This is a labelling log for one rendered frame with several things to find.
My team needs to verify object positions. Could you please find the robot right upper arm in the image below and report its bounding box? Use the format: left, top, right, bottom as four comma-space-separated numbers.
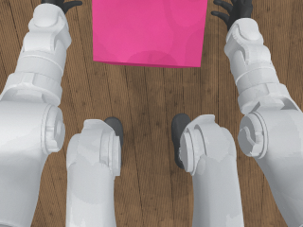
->
238, 109, 303, 227

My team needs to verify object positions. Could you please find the right robot hand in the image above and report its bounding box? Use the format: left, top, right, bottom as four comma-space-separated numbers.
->
210, 0, 253, 31

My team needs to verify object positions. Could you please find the robot right forearm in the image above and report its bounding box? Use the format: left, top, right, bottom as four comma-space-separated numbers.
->
223, 18, 303, 115

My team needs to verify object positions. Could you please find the robot thigh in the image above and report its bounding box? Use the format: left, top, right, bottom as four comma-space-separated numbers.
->
181, 123, 244, 227
65, 128, 121, 227

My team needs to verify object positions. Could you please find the robot left upper arm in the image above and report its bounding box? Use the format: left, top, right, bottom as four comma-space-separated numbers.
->
0, 100, 65, 227

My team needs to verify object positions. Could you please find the left robot hand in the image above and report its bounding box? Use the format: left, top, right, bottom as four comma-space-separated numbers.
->
41, 0, 83, 15

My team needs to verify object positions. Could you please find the robot left forearm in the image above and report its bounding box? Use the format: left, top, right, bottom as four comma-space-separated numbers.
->
0, 3, 72, 107

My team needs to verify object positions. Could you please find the right robot thigh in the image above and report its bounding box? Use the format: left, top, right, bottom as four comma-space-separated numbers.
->
181, 123, 244, 227

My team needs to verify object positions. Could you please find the carton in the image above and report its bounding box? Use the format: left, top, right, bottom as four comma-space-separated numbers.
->
92, 0, 207, 68

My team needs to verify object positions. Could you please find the left robot thigh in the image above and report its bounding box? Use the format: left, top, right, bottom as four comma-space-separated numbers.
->
65, 128, 121, 227

